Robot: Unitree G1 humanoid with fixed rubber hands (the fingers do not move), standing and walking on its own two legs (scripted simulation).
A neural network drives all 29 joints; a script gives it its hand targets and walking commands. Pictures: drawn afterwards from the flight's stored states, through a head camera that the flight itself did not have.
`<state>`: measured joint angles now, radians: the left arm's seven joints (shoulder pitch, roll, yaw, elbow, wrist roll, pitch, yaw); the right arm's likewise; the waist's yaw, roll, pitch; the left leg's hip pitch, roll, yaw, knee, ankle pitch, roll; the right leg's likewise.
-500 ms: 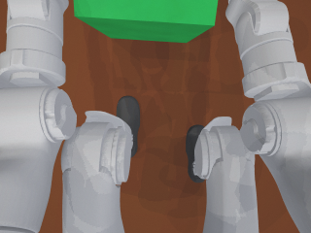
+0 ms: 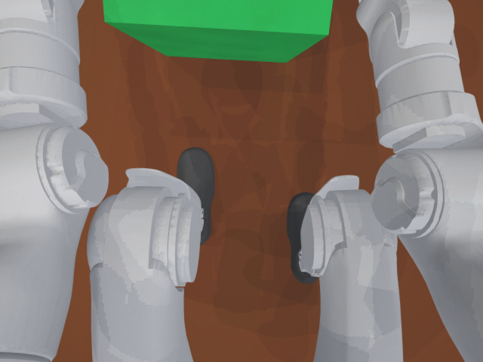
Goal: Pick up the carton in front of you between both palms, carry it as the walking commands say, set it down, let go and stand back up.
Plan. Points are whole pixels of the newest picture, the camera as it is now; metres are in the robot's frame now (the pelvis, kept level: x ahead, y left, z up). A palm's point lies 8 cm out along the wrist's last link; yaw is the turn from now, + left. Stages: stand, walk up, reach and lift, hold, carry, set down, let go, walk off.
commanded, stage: set down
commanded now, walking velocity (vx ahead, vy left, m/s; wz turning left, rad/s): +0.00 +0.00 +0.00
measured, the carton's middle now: out of the picture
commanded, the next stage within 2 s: let go in 1.46 s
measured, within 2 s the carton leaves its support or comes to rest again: neither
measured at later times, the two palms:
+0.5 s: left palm out of the picture +0.55 +0.30 -0.16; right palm out of the picture +0.59 -0.08 -0.16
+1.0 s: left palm out of the picture +0.56 +0.31 +0.01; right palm out of the picture +0.60 -0.07 +0.01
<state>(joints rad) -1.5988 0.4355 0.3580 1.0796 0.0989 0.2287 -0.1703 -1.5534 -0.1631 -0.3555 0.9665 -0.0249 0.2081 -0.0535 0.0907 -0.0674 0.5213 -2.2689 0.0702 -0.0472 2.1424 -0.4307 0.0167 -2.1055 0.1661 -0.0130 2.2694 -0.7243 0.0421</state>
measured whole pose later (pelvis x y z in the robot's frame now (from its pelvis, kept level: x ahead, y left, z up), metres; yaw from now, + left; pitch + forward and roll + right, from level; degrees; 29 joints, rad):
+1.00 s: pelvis +0.01 +0.01 +0.12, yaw +1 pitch +44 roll -5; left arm -1.49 0.46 0.29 1.04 0.02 0.21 -0.03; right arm -1.43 -0.24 -0.27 0.88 0.06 0.25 -0.16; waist 0.05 -0.04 0.15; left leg -2.13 0.02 -0.04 1.73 -0.37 0.02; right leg -1.97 0.10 0.00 1.82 -0.63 0.04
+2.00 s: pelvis +0.09 +0.02 +0.36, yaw +6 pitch +31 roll -2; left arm -0.45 0.24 0.22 0.62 0.07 0.09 -0.08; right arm -0.44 -0.15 -0.18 0.61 -0.05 0.09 0.00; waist 0.02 -0.02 -0.05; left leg -1.10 -0.01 -0.02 0.73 -0.17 0.02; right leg -0.97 0.04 0.05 0.78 -0.36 0.02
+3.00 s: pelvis +0.14 +0.01 +0.40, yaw +6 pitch +0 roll +0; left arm 0.24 0.30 0.05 0.53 0.04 0.08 0.00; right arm 0.18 -0.27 -0.04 0.65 -0.04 0.05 0.01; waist 0.01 -0.04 0.02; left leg -0.27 -0.01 0.01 0.52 -0.25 0.00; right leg -0.12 0.02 0.08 0.50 -0.38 0.00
